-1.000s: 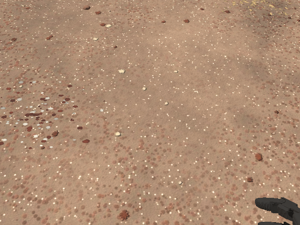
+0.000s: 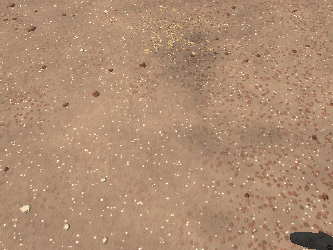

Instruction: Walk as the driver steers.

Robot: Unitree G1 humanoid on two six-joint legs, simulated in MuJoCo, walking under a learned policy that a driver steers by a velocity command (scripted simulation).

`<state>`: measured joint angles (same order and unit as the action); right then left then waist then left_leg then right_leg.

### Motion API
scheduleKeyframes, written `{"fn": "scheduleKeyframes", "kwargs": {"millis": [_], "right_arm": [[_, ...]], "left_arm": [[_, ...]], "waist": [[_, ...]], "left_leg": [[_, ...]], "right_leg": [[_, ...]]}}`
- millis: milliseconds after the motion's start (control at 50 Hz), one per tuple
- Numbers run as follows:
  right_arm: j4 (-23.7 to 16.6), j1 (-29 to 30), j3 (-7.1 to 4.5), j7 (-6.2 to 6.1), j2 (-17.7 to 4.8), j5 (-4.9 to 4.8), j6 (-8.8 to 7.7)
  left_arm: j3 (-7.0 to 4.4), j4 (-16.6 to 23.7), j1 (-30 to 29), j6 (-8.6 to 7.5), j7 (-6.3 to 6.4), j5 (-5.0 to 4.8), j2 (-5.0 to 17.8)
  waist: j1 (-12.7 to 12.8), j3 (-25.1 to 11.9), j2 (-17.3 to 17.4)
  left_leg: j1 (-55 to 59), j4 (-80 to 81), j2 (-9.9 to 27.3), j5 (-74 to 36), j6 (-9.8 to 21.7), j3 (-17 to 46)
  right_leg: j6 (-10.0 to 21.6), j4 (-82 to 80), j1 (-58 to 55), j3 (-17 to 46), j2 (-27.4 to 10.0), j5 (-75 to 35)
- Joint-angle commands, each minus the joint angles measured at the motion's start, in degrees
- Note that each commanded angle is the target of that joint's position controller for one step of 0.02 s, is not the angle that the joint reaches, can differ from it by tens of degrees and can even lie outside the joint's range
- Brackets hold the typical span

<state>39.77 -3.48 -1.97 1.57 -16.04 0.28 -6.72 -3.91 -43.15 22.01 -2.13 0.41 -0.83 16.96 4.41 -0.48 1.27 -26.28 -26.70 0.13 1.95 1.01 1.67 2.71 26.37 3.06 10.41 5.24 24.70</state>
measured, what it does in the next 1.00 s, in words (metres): walks ahead, turning left: right foot, then left foot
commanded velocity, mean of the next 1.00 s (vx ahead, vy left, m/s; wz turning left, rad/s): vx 0.12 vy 0.00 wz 0.40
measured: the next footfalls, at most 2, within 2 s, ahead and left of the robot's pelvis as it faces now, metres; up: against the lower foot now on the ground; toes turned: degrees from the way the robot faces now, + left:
right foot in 0.46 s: +0.27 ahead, -0.09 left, +0.00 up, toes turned +16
left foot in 0.86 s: +0.16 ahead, +0.15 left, +0.00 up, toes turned +27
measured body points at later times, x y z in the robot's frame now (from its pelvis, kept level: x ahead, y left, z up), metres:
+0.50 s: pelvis +0.16 +0.00 +0.01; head +0.19 +0.00 +0.46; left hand +0.30 +0.30 -0.07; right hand +0.31 -0.27 -0.11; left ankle +0.11 +0.11 -0.71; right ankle +0.23 -0.10 -0.73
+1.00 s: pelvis +0.15 +0.05 +0.01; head +0.17 +0.10 +0.46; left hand +0.14 +0.38 -0.11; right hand +0.42 -0.13 -0.06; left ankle +0.12 +0.14 -0.73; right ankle +0.21 -0.10 -0.65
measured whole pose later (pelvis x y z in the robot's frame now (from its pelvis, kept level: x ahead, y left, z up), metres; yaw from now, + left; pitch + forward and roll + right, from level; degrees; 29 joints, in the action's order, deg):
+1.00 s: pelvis +0.15 +0.05 +0.01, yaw +30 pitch +2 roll -2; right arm 36.3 -11.2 -3.9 -0.1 -17.2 0.1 1.7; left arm -5.4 -42.1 7.3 1.3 2.3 0.5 18.9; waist -0.1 3.2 -2.3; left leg -17.6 -29.3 -1.4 13.5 2.5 2.6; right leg -3.7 61.9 29.4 0.8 -1.4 26.5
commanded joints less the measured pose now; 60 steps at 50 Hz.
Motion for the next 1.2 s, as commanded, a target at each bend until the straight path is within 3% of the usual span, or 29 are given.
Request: {"fn": "scheduleKeyframes", "kwargs": {"millis": [20,40,60,80,120,160,180,240,360,420,440,460,480,500,520,540,600,680,760,840,860,880,900,920,960,980,1020,1100,1200], "right_arm": [[-0.7,-15.7,-4.82,-0.68,-14.8,1.64,-1.13],[1.9,-19.7,-5.18,0.13,-14.8,0.61,-0.3],[1.2,-17.7,-3.76,0.31,-10.4,-0.95,-0.02],[0.1,-13.0,-3.01,0.24,-8.4,-0.81,0.49],[-0.6,-8.6,-1.96,0.18,-6.0,-0.39,1.33],[0.1,-7.7,-1.85,-0.15,-6.0,0.11,1.66],[0.3,-7.8,-2.45,-0.45,-7.7,0.16,1.96],[0.8,-8.5,-3.97,-1.62,-11.5,-0.76,3.57],[1.0,-9.8,-4.31,-2.99,-10.8,-1.73,6.48],[-0.4,-7.1,-4.27,-3.56,-10.1,-1.97,7.56],[-0.9,-7.2,-3.89,-3.7,-8.7,-1.94,7.68],[-1.6,-9.3,-2.97,-3.63,-5.6,-0.9,7.61],[-2.2,-14.0,-2.56,-3.6,-4.0,-0.92,7.25],[-1.7,-15.3,-3.62,-3.44,-8.7,-0.45,6.99],[-0.8,-14.8,-4.79,-3.32,-11.6,-1.03,7.39],[0.1,-14.5,-5.22,-3.58,-11.5,-1.33,8.31],[-1.3,-12.2,-4.58,-3.56,-8.1,-1.53,9.95],[-4.5,-7.8,-3.57,-2.68,-5.8,-1.42,9.89],[-6.1,-6.5,-3.61,-1.42,-6.6,-1.3,10.01],[-5.5,-10.3,-4.5,-0.52,-7.2,-1.17,10.36],[-5.0,-12.2,-5.24,-0.99,-9.1,-0.93,10.28],[-6.1,-13.6,-6.85,-2.12,-16.1,-0.7,10.05],[-7.7,-12.5,-6.65,-1.75,-17.8,1.09,8.97],[-7.4,-12.5,-6.11,-1.34,-15.4,1.71,7.82],[-7.3,-7.1,-5.15,-1.81,-12.0,-0.08,7.05],[-7.5,-5.5,-4.63,-2.15,-11.0,-0.83,7.23],[-7.7,-5.5,-4.17,-2.74,-10.3,-0.53,7.53],[-6.8,-9.3,-4.29,-3.38,-10.5,-1.19,7.2],[-6.3,-10.4,-4.79,-3.24,-12.2,-1.21,6.61]], "left_arm": [[0.02,4.3,2.6,-0.93,0.28,0.57,2.8],[0.44,3.9,6.8,-1.52,0.42,0.29,2.3],[-0.47,3.9,3.2,-1.64,0.33,0.14,6.8],[-0.83,4.8,-2.2,-1.53,0.35,0.34,8.1],[-0.89,6.3,-7.0,-1.45,0.49,1.9,6.9],[-0.26,6.5,-6.1,-1.06,0.59,1.84,3.8],[0.0,6.5,-6.0,-0.83,0.85,1.62,3.0],[0.08,6.5,-7.9,0.02,1.5,1.35,3.0],[-0.4,8.5,-16.1,0.93,1.28,0.81,3.7],[-1.03,8.0,-14.3,-0.41,0.66,0.53,4.4],[-1.46,7.6,-12.8,-0.85,0.71,0.89,5.5],[-2.24,8.0,-10.9,-0.8,1.28,1.93,9.2],[-2.76,8.2,-11.9,0.12,1.36,3.39,11.8],[-2.49,7.8,-10.4,0.27,1.24,2.95,9.4],[-1.56,8.3,-12.1,0.18,1.28,2.45,6.3],[-1.21,8.5,-14.7,0.32,1.21,2.13,5.0],[-1.28,8.0,-16.8,1.03,1.43,1.91,5.7],[-2.05,6.9,-15.5,1.88,2.07,1.87,7.2],[-2.94,6.1,-15.6,2.23,1.49,1.08,9.6],[-3.12,4.8,-16.0,2.17,1.15,-0.77,9.8],[-2.68,3.3,-12.7,2.09,0.92,-0.44,7.8],[-1.46,4.6,-11.7,2.08,0.51,2.42,3.9],[-1.6,7.3,-16.6,1.95,1.09,2.6,4.8],[-2.29,7.4,-19.1,2.06,1.52,1.54,7.1],[-2.89,5.6,-17.2,2.57,2.37,1.11,7.4],[-3.11,5.2,-16.3,2.78,2.64,1.49,7.8],[-3.05,4.9,-15.0,2.56,2.26,1.23,6.9],[-2.53,5.9,-17.9,1.37,0.99,0.44,6.0],[-2.22,6.5,-20.1,-1.49,-0.65,0.03,5.7]], "waist": [[-7.8,-15.4,3.8],[-7.2,-18.3,16.9],[-7.7,-12.7,10.3],[-7.5,-7.1,5.2],[-5.4,-2.6,0.9],[-3.3,-3.6,3.8],[-3.1,-4.3,4.9],[-3.4,-6.8,5.0],[-5.4,-4.8,5.9],[-3.0,-4.1,6.8],[-2.6,-4.5,5.7],[-3.6,-8.2,-1.9],[-6.6,-7.4,-15.2],[-5.3,-8.5,-15.2],[-5.3,-6.9,-10.5],[-6.0,-5.4,-7.8],[-5.8,-2.7,-8.9],[-3.8,-4.6,-10.9],[-3.1,-5.3,-11.6],[-5.9,-4.6,-10.3],[-6.0,-4.5,-5.6],[-4.3,-4.9,12.7],[-6.9,-5.2,15.7],[-8.5,-5.8,9.4],[-5.2,-3.4,5.3],[-4.5,-3.2,6.3],[-3.8,-4.7,6.9],[-6.1,-3.3,8.2],[-7.2,-0.9,8.2]], "left_leg": [[37.3,-1.2,15.0,-4.2,11.6,19.0],[44.5,5.9,22.0,-1.0,18.0,38.5],[41.0,7.0,21.0,1.2,16.5,37.8],[33.8,6.5,18.9,-6.6,14.8,29.3],[22.8,6.7,14.3,-24.8,13.3,19.4],[18.7,7.4,10.9,-33.0,12.6,14.7],[17.6,7.5,10.4,-35.8,13.1,13.4],[15.6,7.3,9.9,-33.2,13.0,12.6],[13.6,5.8,8.3,-12.3,10.6,17.8],[14.4,1.9,6.3,-6.3,8.3,22.0],[12.4,-0.9,4.2,-2.1,6.1,21.6],[6.7,-10.4,0.7,11.8,3.2,17.3],[-5.2,-20.9,-7.5,35.7,-0.1,7.4],[-7.9,-33.6,-4.1,38.1,-2.8,5.7],[-8.8,-39.3,-2.5,34.2,-4.1,6.1],[-9.0,-41.3,-1.5,30.7,-5.3,5.6],[-7.4,-40.4,-0.5,23.7,-7.1,2.5],[-4.4,-29.1,1.5,20.6,-7.3,0.0],[2.7,-19.1,1.8,19.0,-5.2,-2.9],[12.7,-2.1,-0.4,9.5,-0.4,-5.6],[19.4,3.0,0.3,2.1,1.7,-2.1],[28.5,5.1,15.1,-19.0,7.7,17.8],[24.6,6.2,23.0,-24.4,18.8,28.3],[22.6,7.6,20.3,-17.7,18.8,25.2],[20.8,7.1,14.0,-9.0,12.4,18.3],[19.5,7.1,12.8,-9.8,11.5,17.1],[18.6,7.1,11.2,-11.3,11.6,16.3],[20.4,12.6,9.8,22.5,11.9,22.0],[17.3,12.6,9.4,27.1,12.6,26.2]], "right_leg": [[0.9,27.6,19.5,-0.4,-3.7,-22.5],[-2.4,41.8,32.7,-2.7,1.2,8.9],[-2.7,47.0,37.8,-0.5,-2.1,8.9],[-3.4,47.3,38.1,-2.8,-4.5,4.8],[-4.3,41.1,34.4,-5.2,-7.5,0.7],[-5.4,32.9,28.7,-6.0,-8.0,-1.2],[-6.1,29.5,27.2,-7.0,-7.0,-1.7],[-7.1,21.7,23.3,-7.4,-5.0,-7.6],[-7.1,11.2,20.2,-5.2,-2.8,-12.0],[-5.4,-1.4,14.4,-5.1,-2.8,-16.5],[-4.0,-6.3,9.1,-4.4,-5.6,-23.0],[0.3,-5.3,0.4,3.6,-16.8,-33.7],[9.9,-5.7,-3.7,16.4,-27.6,-46.9],[14.8,-6.3,-2.5,20.8,-31.3,-47.2],[13.5,-5.6,-1.0,14.8,-27.8,-44.7],[10.7,-5.3,0.8,8.6,-23.8,-41.0],[9.2,-7.1,6.0,-0.3,-19.4,-38.9],[10.5,-7.8,3.4,-4.3,-20.5,-37.2],[10.2,-7.3,4.3,-6.6,-22.4,-35.1],[5.2,-0.8,7.1,-9.8,-21.6,-27.5],[1.0,5.3,12.2,-13.3,-19.1,-20.5],[-5.5,23.1,26.9,-19.6,-11.8,2.0],[-7.4,35.6,35.6,-12.5,-5.3,15.1],[-6.7,40.8,35.7,-7.8,-6.5,12.5],[-6.0,39.6,35.8,-6.3,-7.9,3.3],[-6.5,39.2,34.6,-6.3,-7.6,0.6],[-7.1,39.8,31.7,-6.6,-6.1,-3.1],[-7.0,25.0,32.7,-6.5,-5.6,-7.6],[-5.6,11.5,26.3,-6.0,-4.1,-5.6]]}}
